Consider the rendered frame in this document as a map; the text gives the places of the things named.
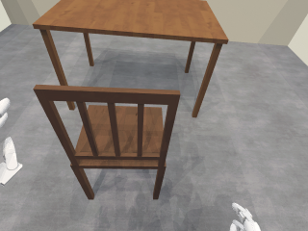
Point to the chair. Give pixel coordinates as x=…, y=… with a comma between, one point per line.
x=114, y=137

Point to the table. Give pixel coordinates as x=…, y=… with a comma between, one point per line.
x=187, y=20

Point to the robot right hand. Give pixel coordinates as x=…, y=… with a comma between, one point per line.
x=245, y=217

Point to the robot left hand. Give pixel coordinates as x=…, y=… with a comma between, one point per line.
x=11, y=166

